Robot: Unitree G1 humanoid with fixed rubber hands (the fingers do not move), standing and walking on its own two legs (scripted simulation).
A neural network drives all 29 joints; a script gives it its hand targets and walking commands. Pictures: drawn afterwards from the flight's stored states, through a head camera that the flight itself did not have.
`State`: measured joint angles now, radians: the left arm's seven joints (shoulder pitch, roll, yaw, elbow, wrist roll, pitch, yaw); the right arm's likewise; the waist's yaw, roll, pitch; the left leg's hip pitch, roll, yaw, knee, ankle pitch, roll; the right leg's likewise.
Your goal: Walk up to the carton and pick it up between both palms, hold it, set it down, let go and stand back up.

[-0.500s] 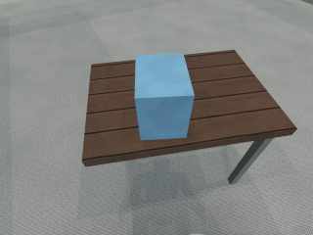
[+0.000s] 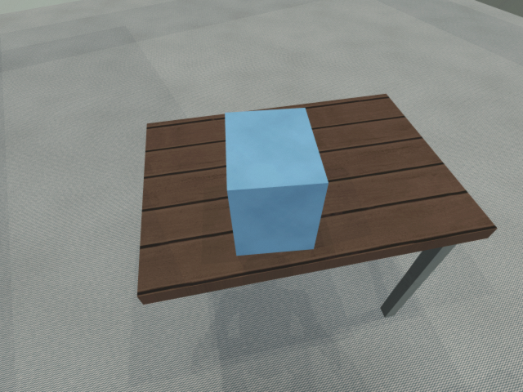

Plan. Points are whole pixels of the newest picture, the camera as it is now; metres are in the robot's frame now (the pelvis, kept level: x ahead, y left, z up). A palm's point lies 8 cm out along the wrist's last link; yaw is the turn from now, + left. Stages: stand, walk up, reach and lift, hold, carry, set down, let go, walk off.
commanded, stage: walk up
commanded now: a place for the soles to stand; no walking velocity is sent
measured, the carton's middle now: (270, 182) +0.53 -0.01 -0.03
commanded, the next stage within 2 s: none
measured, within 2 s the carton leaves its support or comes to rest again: neither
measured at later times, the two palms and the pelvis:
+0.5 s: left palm out of the picture +0.01 +0.23 -0.14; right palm out of the picture -0.01 -0.27 -0.14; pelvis +0.00 -0.02 +0.00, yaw +0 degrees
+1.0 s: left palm out of the picture +0.08 +0.23 -0.15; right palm out of the picture +0.05 -0.26 -0.16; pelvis +0.05 -0.01 -0.02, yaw -2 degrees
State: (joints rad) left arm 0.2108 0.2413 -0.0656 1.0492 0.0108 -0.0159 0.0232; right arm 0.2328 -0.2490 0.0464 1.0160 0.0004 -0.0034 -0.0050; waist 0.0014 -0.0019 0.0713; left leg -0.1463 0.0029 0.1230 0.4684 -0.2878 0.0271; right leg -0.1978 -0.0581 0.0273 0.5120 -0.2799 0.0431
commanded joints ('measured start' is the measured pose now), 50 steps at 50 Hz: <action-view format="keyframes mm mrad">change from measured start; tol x8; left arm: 1 46 120 14 -13 -8 -6 5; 50 118 117 57 -93 4 -10 8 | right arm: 1 67 -130 -24 -23 -1 -5 -6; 50 198 -148 -37 -27 -24 -12 -13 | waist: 1 -5 -20 -40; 16 0 -2 -44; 21 -9 -41 143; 36 -1 -22 -34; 50 -25 37 -34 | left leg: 1 20 135 -111 -106 301 39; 15 -7 123 -121 -133 156 15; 16 19 84 -94 -119 -100 21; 19 -94 71 -102 -113 -247 17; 36 28 110 -50 38 318 22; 45 -48 89 -31 125 234 -1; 50 68 125 -63 86 448 34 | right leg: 1 -15 -58 45 -70 265 -76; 15 -29 -66 61 -130 195 -76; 17 -72 -19 65 -151 -148 -98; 20 -151 -33 108 -183 -224 -111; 36 -27 -30 60 36 390 -107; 46 -38 -63 153 25 414 -152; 50 -101 -3 61 152 431 -114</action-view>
